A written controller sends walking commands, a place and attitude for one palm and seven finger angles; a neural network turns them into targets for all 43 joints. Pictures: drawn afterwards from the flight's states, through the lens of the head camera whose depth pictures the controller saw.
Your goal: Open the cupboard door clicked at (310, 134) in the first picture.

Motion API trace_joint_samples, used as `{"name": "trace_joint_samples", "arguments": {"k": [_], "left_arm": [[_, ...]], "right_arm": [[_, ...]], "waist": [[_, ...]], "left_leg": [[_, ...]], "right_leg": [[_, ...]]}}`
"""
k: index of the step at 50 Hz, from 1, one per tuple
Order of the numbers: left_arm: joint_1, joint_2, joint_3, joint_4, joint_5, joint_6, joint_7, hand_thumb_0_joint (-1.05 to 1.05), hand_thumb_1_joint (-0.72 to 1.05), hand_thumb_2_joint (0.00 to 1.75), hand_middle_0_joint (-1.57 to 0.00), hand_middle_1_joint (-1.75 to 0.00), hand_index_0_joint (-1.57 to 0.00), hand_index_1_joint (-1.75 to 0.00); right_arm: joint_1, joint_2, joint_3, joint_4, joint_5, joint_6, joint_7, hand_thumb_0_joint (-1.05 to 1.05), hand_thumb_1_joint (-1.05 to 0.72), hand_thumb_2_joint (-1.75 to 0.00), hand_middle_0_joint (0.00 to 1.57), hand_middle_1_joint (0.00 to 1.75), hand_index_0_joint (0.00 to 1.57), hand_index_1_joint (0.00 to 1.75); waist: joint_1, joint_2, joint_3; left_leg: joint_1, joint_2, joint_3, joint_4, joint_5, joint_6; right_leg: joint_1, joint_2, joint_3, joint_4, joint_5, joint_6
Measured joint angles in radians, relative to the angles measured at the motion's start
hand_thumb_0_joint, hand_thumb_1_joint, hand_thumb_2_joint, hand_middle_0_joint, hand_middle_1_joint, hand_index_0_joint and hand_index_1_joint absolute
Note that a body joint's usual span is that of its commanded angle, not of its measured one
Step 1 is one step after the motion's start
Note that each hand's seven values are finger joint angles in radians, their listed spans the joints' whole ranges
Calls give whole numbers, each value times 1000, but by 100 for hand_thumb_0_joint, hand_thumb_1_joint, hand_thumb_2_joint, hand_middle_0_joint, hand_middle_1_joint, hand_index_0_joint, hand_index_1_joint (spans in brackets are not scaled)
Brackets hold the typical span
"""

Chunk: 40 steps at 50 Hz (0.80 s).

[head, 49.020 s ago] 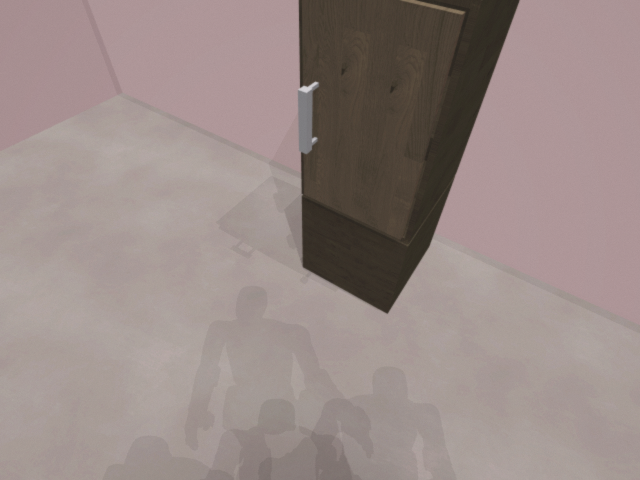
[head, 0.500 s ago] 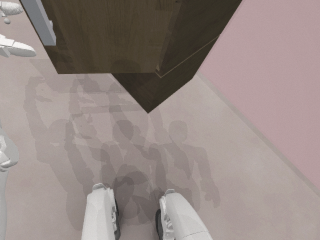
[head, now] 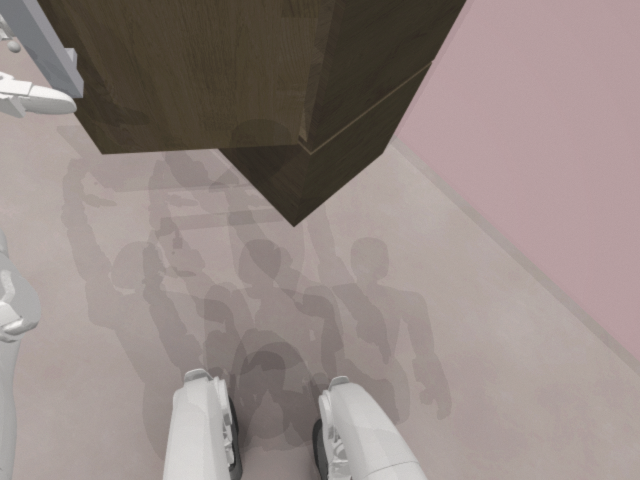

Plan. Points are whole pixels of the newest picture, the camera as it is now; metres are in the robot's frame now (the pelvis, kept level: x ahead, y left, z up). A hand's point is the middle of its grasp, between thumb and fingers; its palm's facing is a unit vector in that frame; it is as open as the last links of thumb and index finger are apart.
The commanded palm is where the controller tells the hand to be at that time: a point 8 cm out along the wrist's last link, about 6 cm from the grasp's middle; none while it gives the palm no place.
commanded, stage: slide the fingers in behind the handle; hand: left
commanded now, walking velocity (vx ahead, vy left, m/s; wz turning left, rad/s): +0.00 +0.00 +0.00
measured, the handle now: (34, 12) +0.61 +0.25 +0.09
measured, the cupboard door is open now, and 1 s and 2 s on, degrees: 55 54 59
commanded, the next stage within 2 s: close the thumb around the handle in 0.78 s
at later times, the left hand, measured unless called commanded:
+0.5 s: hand (49, 49) +0.56 +0.23 +0.09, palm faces +0.09 -1.00 -0.02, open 13.9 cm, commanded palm +0.55 +0.25 +0.09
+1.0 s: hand (42, 52) +0.56 +0.24 +0.09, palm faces +0.08 -1.00 -0.02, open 13.7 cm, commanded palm +0.55 +0.26 +0.09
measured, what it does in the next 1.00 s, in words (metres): stands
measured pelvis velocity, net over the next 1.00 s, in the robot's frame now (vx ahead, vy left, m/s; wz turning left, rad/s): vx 0.00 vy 0.01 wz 0.01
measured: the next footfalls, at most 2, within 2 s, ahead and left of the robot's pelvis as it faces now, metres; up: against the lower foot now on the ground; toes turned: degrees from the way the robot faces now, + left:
none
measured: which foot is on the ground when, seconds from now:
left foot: down 0.00-1.00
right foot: down 0.00-1.00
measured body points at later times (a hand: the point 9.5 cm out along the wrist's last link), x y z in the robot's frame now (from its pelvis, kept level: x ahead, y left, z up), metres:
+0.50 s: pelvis +0.01 +0.00 +0.01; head +0.19 +0.04 +0.42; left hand +0.55 +0.28 +0.09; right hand +0.01 -0.26 -0.10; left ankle +0.08 +0.13 -0.60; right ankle -0.01 -0.12 -0.60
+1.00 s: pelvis +0.00 +0.01 +0.01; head +0.18 +0.05 +0.42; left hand +0.55 +0.29 +0.09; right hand +0.00 -0.26 -0.09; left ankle +0.08 +0.13 -0.60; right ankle -0.01 -0.12 -0.60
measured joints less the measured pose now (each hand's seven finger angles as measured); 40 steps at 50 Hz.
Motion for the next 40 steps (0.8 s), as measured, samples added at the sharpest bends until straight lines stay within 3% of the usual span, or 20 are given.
{"name": "trace_joint_samples", "arguments": {"k": [9,15,21,40], "left_arm": [[21,-56,-49,-56,-10,16,12,-1,-50,30,-30,-120,-31,-122],[34,-109,-40,-51,-12,16,46,-1,-50,30,-30,-120,-31,-122],[60,-121,-34,-61,12,-18,88,-1,-50,30,-30,-120,-32,-123],[62,-129,-30,-23,-4,-34,66,-1,-50,30,-30,-120,-30,-120]], "right_arm": [[-10,5,-17,13,-1,1,10,1,-90,-90,21,30,20,30],[-19,9,-18,9,-6,-8,15,1,-90,-90,21,30,20,30],[-16,15,-23,6,-15,-11,29,0,-90,-90,21,30,20,30],[7,16,-19,13,-11,12,32,1,-90,-90,21,30,20,30]], "waist": [[22,-6,-4],[17,-6,-10],[11,-3,-16],[14,2,-17]], "left_leg": [[12,-7,-7,-7,-5,-6],[33,-8,-3,-20,-9,-5],[43,-7,4,-19,-17,-3],[69,-11,17,-35,-10,9]], "right_leg": [[17,-4,-8,-10,-8,-5],[39,-5,-4,-27,-8,-3],[47,-5,3,-28,-12,0],[70,-11,15,-46,-1,12]]}}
